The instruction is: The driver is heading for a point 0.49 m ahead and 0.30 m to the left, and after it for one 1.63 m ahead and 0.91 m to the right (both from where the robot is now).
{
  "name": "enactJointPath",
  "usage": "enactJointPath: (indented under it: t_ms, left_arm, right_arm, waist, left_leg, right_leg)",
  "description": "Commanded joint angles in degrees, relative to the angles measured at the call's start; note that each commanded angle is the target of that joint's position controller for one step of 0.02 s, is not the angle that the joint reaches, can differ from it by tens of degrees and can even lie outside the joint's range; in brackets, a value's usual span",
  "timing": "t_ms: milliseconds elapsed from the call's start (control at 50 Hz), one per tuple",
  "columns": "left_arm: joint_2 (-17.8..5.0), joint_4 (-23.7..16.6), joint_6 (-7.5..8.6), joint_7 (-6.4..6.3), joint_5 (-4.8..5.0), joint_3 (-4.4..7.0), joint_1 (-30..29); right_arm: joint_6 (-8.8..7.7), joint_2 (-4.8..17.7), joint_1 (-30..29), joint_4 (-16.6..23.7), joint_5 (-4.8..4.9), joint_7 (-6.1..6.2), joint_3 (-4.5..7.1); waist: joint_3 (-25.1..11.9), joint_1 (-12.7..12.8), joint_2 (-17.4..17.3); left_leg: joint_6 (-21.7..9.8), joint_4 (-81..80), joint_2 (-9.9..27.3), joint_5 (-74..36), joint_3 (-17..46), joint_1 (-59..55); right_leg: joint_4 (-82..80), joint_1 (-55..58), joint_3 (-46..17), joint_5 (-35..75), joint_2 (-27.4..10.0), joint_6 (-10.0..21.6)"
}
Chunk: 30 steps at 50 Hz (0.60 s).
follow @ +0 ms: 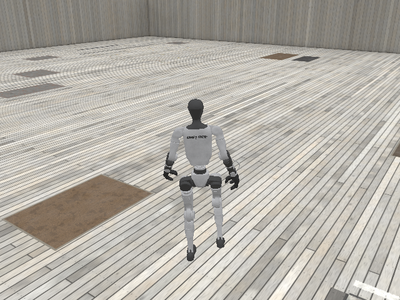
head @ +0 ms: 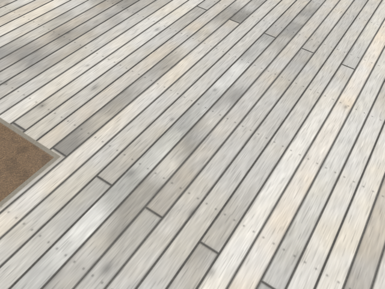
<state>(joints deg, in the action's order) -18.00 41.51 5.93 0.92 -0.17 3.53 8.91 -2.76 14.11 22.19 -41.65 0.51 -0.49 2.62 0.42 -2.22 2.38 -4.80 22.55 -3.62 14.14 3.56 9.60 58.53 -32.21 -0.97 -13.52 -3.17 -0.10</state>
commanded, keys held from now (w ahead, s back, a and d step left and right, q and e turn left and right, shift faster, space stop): w+q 0.46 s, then e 0.54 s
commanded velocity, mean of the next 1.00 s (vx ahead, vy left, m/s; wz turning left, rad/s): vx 0.32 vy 0.00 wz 0.19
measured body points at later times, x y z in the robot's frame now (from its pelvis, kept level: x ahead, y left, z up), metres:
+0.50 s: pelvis +0.29 -0.01 -0.01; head +0.32 +0.00 +0.44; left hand +0.30 +0.28 -0.12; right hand +0.50 -0.25 -0.10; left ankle +0.27 +0.12 -0.67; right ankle +0.33 -0.11 -0.75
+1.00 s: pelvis +0.43 +0.07 -0.01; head +0.47 +0.08 +0.44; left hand +0.51 +0.37 -0.12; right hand +0.63 -0.17 -0.11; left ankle +0.48 +0.20 -0.75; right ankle +0.47 -0.05 -0.70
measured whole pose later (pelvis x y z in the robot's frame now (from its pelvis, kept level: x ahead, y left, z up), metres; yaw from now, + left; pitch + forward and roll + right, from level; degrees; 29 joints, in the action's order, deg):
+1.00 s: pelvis +0.43 +0.07 -0.01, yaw +8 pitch +1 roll +1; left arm -18.0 42.9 -3.5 -1.4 0.6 3.9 11.2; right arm -0.7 14.9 6.1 -42.2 -1.3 1.5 3.1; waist 3.1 0.1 1.5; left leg -1.5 25.0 2.4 7.6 -7.8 18.4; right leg 53.2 -28.6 1.1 -22.4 -3.7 -3.9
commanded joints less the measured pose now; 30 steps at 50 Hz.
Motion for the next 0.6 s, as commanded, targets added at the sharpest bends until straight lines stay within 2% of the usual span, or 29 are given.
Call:
enactJointPath:
  t_ms: [20, 60, 100, 140, 200, 240, 260, 280, 300, 320, 340, 360, 380, 400, 420, 440, 460, 480, 520, 540, 560, 600]
  left_arm:
    - [-3.79, -5.05, 0.69, 0.25, -0.49, 0.99, -6.09]
    - [-2.02, -6.34, 0.69, 0.52, -0.22, 0.29, -10.48]
    - [-1.49, -7.60, 0.78, 0.96, 0.27, -0.01, -14.59]
    - [-1.91, -8.70, 0.97, 1.29, 0.62, 0.07, -17.03]
    - [-3.59, -9.24, 1.49, 1.51, 0.69, 0.76, -16.93]
    - [-4.97, -8.59, 1.83, 1.18, 0.68, 1.56, -13.07]
    - [-6.48, -7.32, 2.00, 0.69, 0.52, 2.51, -7.30]
    - [-8.41, -6.15, 2.05, 0.23, -0.08, 3.29, 1.46]
    - [-12.63, -5.15, 1.64, -0.34, -1.11, 4.35, 10.72]
    - [-10.58, -3.76, 1.31, 0.38, -0.28, 3.74, 12.09]
    - [-5.84, -4.64, 0.74, 0.05, 0.43, 2.60, 9.15]
    - [-4.06, -4.83, 0.09, -0.43, 0.39, 2.10, 6.21]
    - [-3.64, -4.11, -0.19, -0.52, -0.14, 1.83, 3.91]
    - [-2.58, -3.57, -0.02, -0.58, -0.65, 1.48, 2.61]
    - [-2.47, -3.15, 0.21, -0.56, -0.88, 1.44, 1.82]
    - [-2.27, -2.63, 0.56, -0.47, -0.51, 1.54, 1.49]
    - [-2.64, -1.96, 0.91, -0.38, -0.07, 1.72, 1.35]
    - [-3.36, -1.13, 1.24, -0.19, -0.04, 1.87, 1.81]
    - [-5.34, 0.37, 1.32, 0.14, -0.05, 2.23, 2.10]
    - [-5.69, 0.67, 0.99, 0.18, 0.25, 2.17, 1.14]
    - [-6.08, 0.93, 0.53, 0.15, 0.74, 2.16, 0.81]
    - [-7.34, 2.26, -0.40, 0.00, 1.67, 2.31, 3.93]
  right_arm:
    - [-0.92, 10.58, -1.26, 3.99, 0.25, 1.51, 2.81]
    - [-0.69, 10.79, 0.12, 3.06, 0.38, 2.06, 2.95]
    - [-0.47, 11.01, 1.95, 1.98, 0.62, 2.31, 3.12]
    - [-0.31, 10.93, 3.53, 0.92, 1.06, 2.32, 3.23]
    - [0.28, 10.87, 3.59, 0.11, 1.32, 2.75, 3.55]
    - [0.88, 11.23, 2.63, 0.24, 1.08, 2.84, 3.99]
    - [1.03, 10.72, 1.48, 0.81, 0.92, 2.61, 3.85]
    - [1.09, 9.40, -0.53, 2.31, 0.35, 2.17, 3.20]
    - [0.87, 4.80, 4.30, 3.54, 0.08, 2.02, 1.91]
    - [0.39, 4.48, 9.06, 3.67, 1.32, 1.93, 1.00]
    - [0.37, 9.95, 5.64, 2.83, 2.28, 1.84, 2.38]
    - [0.44, 11.82, -0.62, 3.92, 1.97, 1.76, 2.75]
    - [0.38, 10.98, -4.10, 4.95, 1.10, 1.66, 2.73]
    - [0.54, 10.14, -5.17, 5.29, 0.57, 1.51, 2.94]
    - [0.94, 8.75, -4.08, 5.19, 0.98, 1.22, 2.79]
    - [1.37, 7.32, -3.62, 5.15, 1.25, 1.09, 2.52]
    - [1.78, 6.17, -4.39, 5.61, 1.24, 1.04, 2.20]
    - [1.89, 5.36, -6.12, 6.27, 0.80, 1.20, 1.85]
    - [1.45, 3.90, -7.60, 6.73, -0.42, 1.20, 1.08]
    - [0.97, 3.35, -8.26, 6.65, -0.79, 0.86, 0.65]
    - [0.33, 3.06, -9.90, 6.67, -0.94, 0.41, 0.31]
    - [-0.69, 3.83, -14.37, 7.27, -0.73, -0.52, 0.34]
  waist:
    - [1.91, 0.67, -5.45]
    - [2.70, -0.59, -6.31]
    - [3.36, -2.01, -7.31]
    - [3.77, -2.68, -7.18]
    - [3.40, -1.70, -7.97]
    - [1.53, 0.33, -9.64]
    - [-2.35, 3.35, -9.88]
    - [-10.20, 7.95, -9.14]
    - [-21.46, 8.30, 2.01]
    - [-26.83, 5.99, 17.57]
    - [-17.59, 6.72, 9.97]
    - [-9.68, 7.14, 3.92]
    - [-3.95, 5.71, 0.33]
    - [-1.75, 4.16, 0.66]
    - [-0.77, 2.80, 2.30]
    - [-0.24, 2.29, 2.96]
    - [0.78, 2.02, 2.81]
    - [2.15, 2.13, 1.44]
    - [1.85, 1.41, 0.33]
    - [1.20, 1.13, 0.48]
    - [0.80, 1.68, 0.90]
    - [-0.49, 3.76, 1.23]
  left_leg:
    - [-9.34, -12.08, 12.32, -10.00, 14.97, -5.08]
    - [-8.16, -11.49, 10.62, -11.54, 12.55, -2.27]
    - [-7.35, -11.16, 10.17, -10.84, 12.45, -0.22]
    - [-6.91, -9.97, 10.99, -10.39, 14.30, -0.43]
    - [-5.75, -6.15, 12.75, -13.53, 17.65, -5.11]
    - [-4.69, -1.55, 12.89, -23.19, 18.52, -7.24]
    - [-3.38, 4.59, 10.64, -31.63, 17.26, -6.70]
    - [-1.53, 16.45, 7.69, -30.45, 15.72, -1.02]
    - [2.29, 37.24, 0.82, -11.30, 10.59, 16.20]
    - [3.97, 50.76, -1.95, 19.43, 8.88, 28.77]
    - [4.38, 55.69, 2.61, 15.69, 9.11, 33.86]
    - [4.51, 55.16, 4.90, 10.73, 5.97, 34.00]
    - [4.46, 52.45, 6.90, 7.55, 4.61, 32.33]
    - [4.10, 49.71, 8.77, 5.72, 4.62, 29.99]
    - [3.91, 48.28, 9.85, 4.99, 4.21, 27.39]
    - [3.90, 46.78, 10.39, 4.90, 3.54, 26.60]
    - [4.07, 44.97, 10.95, 4.68, 3.06, 27.19]
    - [4.42, 41.58, 10.65, 4.13, 3.10, 27.20]
    - [5.08, 33.10, 9.75, 0.29, 2.22, 25.12]
    - [5.11, 27.79, 9.35, -3.54, 0.66, 22.27]
    - [5.13, 22.60, 8.47, -8.15, -1.18, 19.22]
    - [5.39, 15.53, 6.24, -14.80, -2.32, 16.11]
  right_leg:
    - [-10.72, -9.49, -1.33, 8.33, -0.01, -1.90]
    - [-19.51, -6.10, -0.88, 14.17, 1.85, -2.85]
    - [-24.97, -2.77, -0.52, 17.88, 3.30, -3.16]
    - [-27.89, -0.76, -1.33, 19.36, 3.92, -2.69]
    - [-31.01, 1.02, -2.94, 17.21, 3.92, -1.04]
    - [-31.48, 6.26, -1.84, 11.83, 4.61, 0.66]
    - [-33.00, 14.92, -0.31, 11.89, 5.28, 2.29]
    - [-31.08, 30.30, -3.76, 11.80, 0.61, 5.35]
    - [-30.10, 53.57, -22.19, 4.43, -13.07, 12.15]
    - [-37.98, 61.01, -44.40, -7.21, -21.47, 16.75]
    - [-40.65, 53.65, -40.27, -15.20, -19.93, 14.57]
    - [-41.56, 44.41, -30.61, -12.02, -17.63, 12.44]
    - [-43.32, 35.26, -23.96, -4.68, -15.36, 11.73]
    - [-44.86, 29.82, -19.13, 0.09, -13.36, 11.13]
    - [-46.57, 26.10, -15.53, 2.11, -12.17, 10.90]
    - [-48.16, 24.16, -12.85, 3.53, -11.75, 11.28]
    - [-49.48, 22.81, -10.45, 5.47, -12.03, 11.77]
    - [-50.22, 21.17, -9.02, 11.16, -12.06, 12.72]
    - [-49.29, 20.78, -4.59, 26.51, -11.37, 13.67]
    - [-48.53, 20.02, -1.50, 31.35, -9.65, 13.10]
    - [-47.92, 19.02, 0.81, 33.98, -7.90, 12.27]
    - [-46.23, 21.35, 0.78, 33.80, -7.01, 10.92]
Velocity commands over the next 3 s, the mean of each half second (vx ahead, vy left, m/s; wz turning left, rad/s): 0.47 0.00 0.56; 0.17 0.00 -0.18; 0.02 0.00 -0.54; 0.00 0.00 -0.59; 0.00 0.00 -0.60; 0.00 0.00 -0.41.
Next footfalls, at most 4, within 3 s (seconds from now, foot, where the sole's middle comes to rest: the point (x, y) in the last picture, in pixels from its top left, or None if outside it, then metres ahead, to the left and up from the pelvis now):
0.28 right None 0.37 -0.11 -0.78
0.70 left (117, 285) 0.51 0.21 -0.78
1.12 right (192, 286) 0.51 -0.04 -0.78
1.60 left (128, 274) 0.55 0.18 -0.78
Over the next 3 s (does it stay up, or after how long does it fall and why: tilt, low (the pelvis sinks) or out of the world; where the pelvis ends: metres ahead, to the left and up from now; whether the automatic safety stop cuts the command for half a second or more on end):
stays up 0.46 0.01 -0.01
